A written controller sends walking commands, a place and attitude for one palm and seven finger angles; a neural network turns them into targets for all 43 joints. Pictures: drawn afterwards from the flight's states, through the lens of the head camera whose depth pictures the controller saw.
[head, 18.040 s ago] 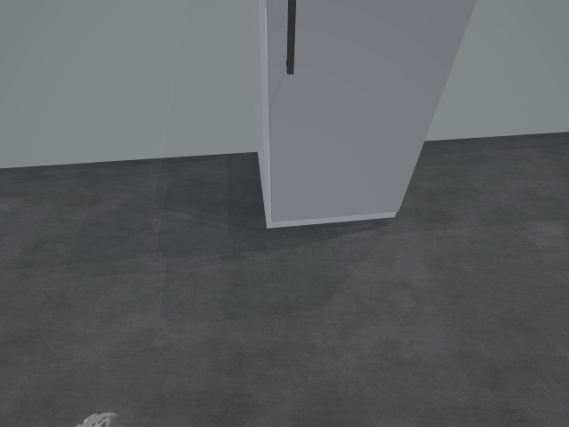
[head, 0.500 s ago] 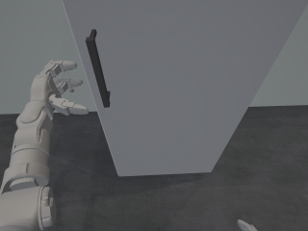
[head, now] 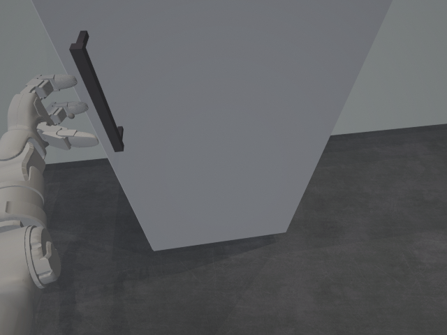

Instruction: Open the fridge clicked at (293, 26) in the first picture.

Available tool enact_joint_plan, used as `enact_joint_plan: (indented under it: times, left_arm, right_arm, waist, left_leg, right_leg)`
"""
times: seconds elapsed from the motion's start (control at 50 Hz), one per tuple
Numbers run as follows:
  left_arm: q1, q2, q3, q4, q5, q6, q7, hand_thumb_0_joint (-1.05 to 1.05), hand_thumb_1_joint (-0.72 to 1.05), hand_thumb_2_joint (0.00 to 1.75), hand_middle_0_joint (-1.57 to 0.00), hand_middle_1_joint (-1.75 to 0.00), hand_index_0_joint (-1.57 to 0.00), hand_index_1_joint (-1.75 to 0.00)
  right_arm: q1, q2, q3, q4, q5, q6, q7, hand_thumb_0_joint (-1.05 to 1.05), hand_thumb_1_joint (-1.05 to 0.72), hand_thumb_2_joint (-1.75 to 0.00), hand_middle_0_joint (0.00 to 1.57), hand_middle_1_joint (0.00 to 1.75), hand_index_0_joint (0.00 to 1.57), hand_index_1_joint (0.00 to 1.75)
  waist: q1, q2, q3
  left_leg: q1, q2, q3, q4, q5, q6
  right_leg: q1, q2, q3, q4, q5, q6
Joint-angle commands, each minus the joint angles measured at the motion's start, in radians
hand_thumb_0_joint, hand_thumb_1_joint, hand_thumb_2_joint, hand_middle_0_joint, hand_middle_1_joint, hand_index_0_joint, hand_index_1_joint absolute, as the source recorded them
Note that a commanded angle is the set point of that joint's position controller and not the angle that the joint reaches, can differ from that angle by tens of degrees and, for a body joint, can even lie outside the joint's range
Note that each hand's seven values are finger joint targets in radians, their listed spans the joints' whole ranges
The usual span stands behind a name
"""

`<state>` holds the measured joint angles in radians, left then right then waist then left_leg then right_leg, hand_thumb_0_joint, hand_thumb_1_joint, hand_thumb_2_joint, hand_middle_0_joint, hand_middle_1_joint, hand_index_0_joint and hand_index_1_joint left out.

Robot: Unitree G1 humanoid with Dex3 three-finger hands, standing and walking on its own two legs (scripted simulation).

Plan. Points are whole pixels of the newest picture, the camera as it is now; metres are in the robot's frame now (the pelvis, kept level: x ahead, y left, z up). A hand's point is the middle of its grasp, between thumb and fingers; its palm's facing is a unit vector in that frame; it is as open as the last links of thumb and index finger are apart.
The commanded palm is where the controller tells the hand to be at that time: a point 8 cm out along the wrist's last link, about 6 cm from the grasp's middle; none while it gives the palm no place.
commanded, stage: move the hooked fingers beside the handle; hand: left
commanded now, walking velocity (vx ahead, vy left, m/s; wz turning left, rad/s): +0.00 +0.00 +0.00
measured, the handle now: (103, 99) +0.51 +0.21 +0.15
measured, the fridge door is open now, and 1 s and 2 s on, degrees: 0 0 0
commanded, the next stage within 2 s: feel for the door with the fingertips in 0.54 s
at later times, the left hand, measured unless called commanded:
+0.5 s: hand (63, 122) +0.44 +0.26 +0.16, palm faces +0.10 -0.99 +0.03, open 14.0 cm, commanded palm +0.41 +0.31 +0.15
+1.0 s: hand (98, 119) +0.46 +0.21 +0.15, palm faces +0.09 -1.00 +0.03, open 14.0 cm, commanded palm +0.42 +0.26 +0.15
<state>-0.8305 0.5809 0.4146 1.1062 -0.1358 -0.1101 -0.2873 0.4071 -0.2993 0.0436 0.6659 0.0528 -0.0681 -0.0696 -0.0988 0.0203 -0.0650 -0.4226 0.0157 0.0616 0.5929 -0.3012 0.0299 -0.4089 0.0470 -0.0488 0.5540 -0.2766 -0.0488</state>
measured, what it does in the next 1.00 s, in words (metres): stands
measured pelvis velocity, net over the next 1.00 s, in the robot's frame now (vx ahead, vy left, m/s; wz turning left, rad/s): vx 0.00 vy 0.02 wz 0.01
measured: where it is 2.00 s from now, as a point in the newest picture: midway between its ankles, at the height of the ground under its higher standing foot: outside the picture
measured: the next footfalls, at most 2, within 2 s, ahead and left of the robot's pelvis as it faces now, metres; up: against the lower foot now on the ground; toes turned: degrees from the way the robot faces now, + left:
none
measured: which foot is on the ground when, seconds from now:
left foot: down 0.00-1.00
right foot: down 0.00-1.00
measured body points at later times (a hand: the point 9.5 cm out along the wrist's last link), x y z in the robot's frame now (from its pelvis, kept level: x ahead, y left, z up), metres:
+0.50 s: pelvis +0.00 +0.02 +0.00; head +0.03 +0.02 +0.45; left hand +0.43 +0.31 +0.16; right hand +0.10 -0.24 -0.10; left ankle +0.00 +0.10 -0.73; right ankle +0.00 -0.09 -0.73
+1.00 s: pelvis +0.00 +0.02 +0.00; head +0.03 +0.02 +0.45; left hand +0.44 +0.26 +0.15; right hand +0.07 -0.24 -0.11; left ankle +0.00 +0.10 -0.73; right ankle +0.00 -0.09 -0.73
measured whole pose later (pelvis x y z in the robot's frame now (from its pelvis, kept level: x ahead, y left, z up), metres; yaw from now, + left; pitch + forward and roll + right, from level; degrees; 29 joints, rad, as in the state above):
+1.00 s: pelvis +0.00 +0.02 +0.00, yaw +1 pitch +7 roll -1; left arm -0.80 0.37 0.30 0.94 -0.14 -0.09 -0.13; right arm 0.37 -0.26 0.04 0.68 0.03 -0.08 -0.05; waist -0.07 0.02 -0.06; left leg -0.42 -0.01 0.06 0.60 -0.30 0.05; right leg -0.40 0.02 -0.05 0.56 -0.28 -0.02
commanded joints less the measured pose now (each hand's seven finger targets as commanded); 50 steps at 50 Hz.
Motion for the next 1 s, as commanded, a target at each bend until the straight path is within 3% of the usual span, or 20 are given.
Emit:
enact_joint_plan:
  times: [0.0, 0.04, 0.06, 0.14, 0.22, 0.28, 0.32, 0.4, 0.46, 0.52, 0.54, 0.56, 0.62, 0.68, 0.74, 0.82, 0.84, 0.86, 0.96, 0.98]
  left_arm:
    - [-0.388, 0.332, 0.083, -0.282, -0.038, -0.100, -0.025, 0.00, -0.50, 0.30, -0.30, -1.20, -0.30, -1.20]
    - [-0.431, 0.331, 0.076, -0.358, -0.057, -0.135, -0.031, 0.00, -0.50, 0.30, -0.30, -1.20, -0.30, -1.20]
    - [-0.454, 0.343, 0.093, -0.389, -0.057, -0.148, -0.032, 0.00, -0.50, 0.30, -0.30, -1.20, -0.30, -1.20]
    - [-0.421, 0.289, 0.046, -0.362, -0.059, -0.126, -0.049, 0.00, -0.50, 0.30, -0.30, -1.20, -0.30, -1.20]
    - [-0.351, 0.225, -0.005, -0.290, -0.062, -0.053, -0.068, 0.00, -0.50, 0.30, -0.30, -1.20, -0.30, -1.20]
    - [-0.372, 0.188, -0.026, -0.327, -0.076, -0.038, -0.057, 0.00, -0.50, 0.30, -0.30, -1.20, -0.30, -1.20]
    - [-0.405, 0.208, 0.000, -0.373, -0.079, -0.053, -0.035, 0.00, -0.50, 0.30, -0.30, -1.20, -0.30, -1.20]
    - [-0.401, 0.158, -0.018, -0.458, -0.073, -0.080, 0.016, 0.00, -0.50, 0.30, -0.30, -1.20, -0.30, -1.20]
    - [-0.369, 0.155, -0.015, -0.433, -0.058, -0.063, 0.041, 0.00, -0.50, 0.30, -0.30, -1.20, -0.30, -1.20]
    - [-0.341, 0.158, -0.013, -0.408, -0.039, -0.034, 0.051, 0.00, -0.50, 0.30, -0.30, -1.20, -0.30, -1.20]
    - [-0.343, 0.159, -0.016, -0.423, -0.035, -0.034, 0.055, 0.00, -0.50, 0.30, -0.30, -1.20, -0.30, -1.20]
    - [-0.374, 0.126, -0.048, -0.433, -0.034, -0.031, 0.054, 0.00, -0.50, 0.30, -0.30, -1.20, -0.30, -1.20]
    - [-0.402, 0.132, -0.036, -0.455, -0.043, -0.042, 0.059, 0.00, -0.50, 0.30, -0.30, -1.20, -0.30, -1.20]
    - [-0.455, 0.060, -0.091, -0.453, -0.056, -0.053, 0.060, 0.00, -0.50, 0.30, -0.30, -1.20, -0.30, -1.20]
    - [-0.461, 0.010, -0.117, -0.474, -0.057, -0.061, 0.075, 0.00, -0.50, 0.30, -0.30, -1.20, -0.30, -1.20]
    - [-0.452, -0.018, -0.130, -0.389, -0.044, -0.031, 0.103, 0.00, -0.50, 0.30, -0.30, -1.20, -0.30, -1.20]
    - [-0.443, 0.010, -0.101, -0.359, -0.037, -0.029, 0.120, 0.00, -0.50, 0.30, -0.30, -1.20, -0.30, -1.20]
    - [-0.474, 0.002, -0.114, -0.389, -0.031, -0.033, 0.131, 0.00, -0.50, 0.30, -0.30, -1.20, -0.30, -1.20]
    - [-0.462, 0.089, -0.026, -0.442, -0.008, -0.079, 0.186, 0.00, -0.50, 0.30, -0.30, -1.20, -0.30, -1.20]
    - [-0.442, 0.056, -0.050, -0.445, -0.004, -0.087, 0.188, 0.00, -0.50, 0.30, -0.30, -1.20, -0.30, -1.20]
  right_arm:
    - [0.024, -0.154, -0.064, -0.131, 0.005, -0.026, -0.006, 0.00, -0.90, -0.90, 0.20, 0.30, 0.20, 0.30]
    - [0.025, -0.151, -0.068, -0.133, 0.008, -0.024, -0.007, 0.00, -0.90, -0.90, 0.20, 0.30, 0.20, 0.30]
    - [0.020, -0.149, -0.070, -0.126, 0.006, -0.024, -0.007, 0.00, -0.90, -0.90, 0.20, 0.30, 0.20, 0.30]
    - [0.021, -0.143, -0.068, -0.113, 0.013, -0.025, -0.009, 0.00, -0.90, -0.90, 0.20, 0.30, 0.20, 0.30]
    - [0.014, -0.145, -0.063, -0.113, 0.017, -0.024, -0.010, 0.00, -0.90, -0.90, 0.20, 0.30, 0.20, 0.30]
    - [0.005, -0.146, -0.061, -0.123, 0.014, -0.028, -0.010, 0.00, -0.90, -0.90, 0.20, 0.30, 0.20, 0.30]
    - [0.004, -0.145, -0.063, -0.126, 0.010, -0.029, -0.008, 0.00, -0.90, -0.90, 0.20, 0.30, 0.20, 0.30]
    - [-0.009, -0.135, -0.061, -0.133, 0.003, -0.036, 0.001, 0.00, -0.90, -0.90, 0.20, 0.30, 0.20, 0.30]
    - [-0.017, -0.134, -0.059, -0.130, 0.003, -0.030, 0.003, 0.00, -0.90, -0.90, 0.20, 0.30, 0.20, 0.30]
    - [-0.028, -0.132, -0.058, -0.135, 0.005, -0.026, 0.006, 0.00, -0.90, -0.90, 0.20, 0.30, 0.20, 0.30]
    - [-0.022, -0.134, -0.057, -0.140, 0.003, -0.022, 0.004, 0.00, -0.90, -0.90, 0.20, 0.30, 0.20, 0.30]
    - [-0.035, -0.128, -0.055, -0.141, 0.005, -0.023, 0.004, 0.00, -0.90, -0.90, 0.20, 0.30, 0.20, 0.30]
    - [-0.029, -0.131, -0.057, -0.136, 0.002, -0.027, 0.000, 0.00, -0.90, -0.90, 0.20, 0.30, 0.20, 0.30]
    - [-0.031, -0.127, -0.054, -0.123, 0.001, -0.036, -0.003, 0.00, -0.90, -0.90, 0.20, 0.30, 0.20, 0.30]
    - [-0.018, -0.127, -0.062, -0.111, -0.004, -0.047, 0.000, 0.00, -0.90, -0.90, 0.20, 0.30, 0.20, 0.30]
    - [-0.017, -0.126, -0.060, -0.089, -0.003, -0.046, 0.007, 0.00, -0.90, -0.90, 0.20, 0.30, 0.20, 0.30]
    - [-0.007, -0.129, -0.061, -0.085, -0.007, -0.044, 0.006, 0.00, -0.90, -0.90, 0.20, 0.30, 0.20, 0.30]
    - [-0.017, -0.127, -0.060, -0.090, -0.006, -0.045, 0.009, 0.00, -0.90, -0.90, 0.20, 0.30, 0.20, 0.30]
    - [-0.006, -0.123, -0.065, -0.096, -0.017, -0.044, 0.016, 0.00, -0.90, -0.90, 0.20, 0.30, 0.20, 0.30]
    - [-0.011, -0.117, -0.064, -0.101, -0.016, -0.044, 0.019, 0.00, -0.90, -0.90, 0.20, 0.30, 0.20, 0.30]
  waist:
    - [0.046, -0.017, -0.331]
    - [0.032, 0.000, -0.356]
    - [0.035, 0.050, -0.380]
    - [0.021, 0.108, -0.342]
    - [0.022, 0.075, -0.265]
    - [0.018, 0.047, -0.271]
    - [0.025, 0.039, -0.305]
    - [0.036, 0.070, -0.358]
    - [0.037, 0.040, -0.316]
    - [0.047, 0.068, -0.281]
    - [0.046, 0.055, -0.296]
    - [0.037, 0.087, -0.287]
    - [0.034, 0.060, -0.303]
    - [0.016, 0.061, -0.293]
    - [0.017, 0.079, -0.333]
    - [0.016, 0.053, -0.264]
    - [0.019, 0.009, -0.257]
    - [0.019, 0.042, -0.270]
    - [0.052, 0.023, -0.371]
    - [0.050, 0.024, -0.368]
  left_leg:
    - [0.082, -0.009, -0.046, -0.042, 0.236, 0.030]
    - [0.103, -0.006, -0.044, -0.033, 0.250, 0.032]
    - [0.133, -0.006, -0.047, -0.032, 0.261, 0.031]
    - [0.161, -0.005, -0.050, -0.026, 0.256, 0.031]
    - [0.143, -0.002, -0.064, -0.042, 0.231, 0.026]
    - [0.169, 0.002, -0.077, -0.041, 0.255, 0.023]
    - [0.189, 0.004, -0.090, -0.041, 0.264, 0.018]
    - [0.267, 0.012, -0.108, -0.033, 0.358, 0.006]
    - [0.241, 0.014, -0.107, -0.038, 0.357, 0.005]
    - [0.225, 0.015, -0.108, -0.049, 0.342, -0.001]
    - [0.232, 0.016, -0.109, -0.046, 0.358, 0.000]
    - [0.243, 0.016, -0.110, -0.049, 0.353, -0.003]
    - [0.269, 0.023, -0.127, -0.052, 0.352, -0.011]
    - [0.292, 0.028, -0.138, -0.056, 0.336, -0.015]
    - [0.345, 0.034, -0.151, -0.048, 0.392, -0.027]
    - [0.275, 0.027, -0.148, -0.063, 0.302, -0.027]
    - [0.250, 0.025, -0.146, -0.065, 0.281, -0.020]
    - [0.254, 0.022, -0.144, -0.070, 0.274, -0.020]
    - [0.256, 0.014, -0.122, -0.053, 0.344, -0.014]
    - [0.258, 0.015, -0.113, -0.051, 0.355, -0.011]
  right_leg:
    - [0.214, -0.039, 0.079, -0.044, 0.381, 0.031]
    - [0.221, -0.036, 0.080, -0.039, 0.389, 0.032]
    - [0.211, -0.032, 0.085, -0.039, 0.395, 0.030]
    - [0.152, -0.031, 0.073, -0.048, 0.353, 0.024]
    - [0.100, -0.032, 0.053, -0.059, 0.314, 0.022]
    - [0.078, -0.028, 0.042, -0.055, 0.308, 0.020]
    - [0.083, -0.026, 0.039, -0.050, 0.294, 0.018]
    - [0.071, -0.021, 0.031, -0.032, 0.315, 0.014]
    - [0.067, -0.022, 0.027, -0.032, 0.307, 0.015]
    - [0.061, -0.026, 0.026, -0.037, 0.286, 0.011]
    - [0.069, -0.027, 0.023, -0.036, 0.289, 0.011]
    - [0.052, -0.027, 0.025, -0.038, 0.280, 0.011]
    - [0.043, -0.022, 0.021, -0.042, 0.261, 0.009]
    - [0.017, -0.020, 0.017, -0.047, 0.234, 0.011]
    - [-0.003, -0.020, 0.010, -0.044, 0.226, 0.011]
    - [-0.015, -0.022, 0.007, -0.049, 0.189, 0.010]
    - [0.002, -0.023, 0.005, -0.050, 0.185, 0.010]
    - [0.002, -0.024, 0.008, -0.049, 0.184, 0.010]
    - [0.088, -0.021, 0.023, -0.031, 0.268, 0.009]
    - [0.093, -0.019, 0.025, -0.030, 0.285, 0.010]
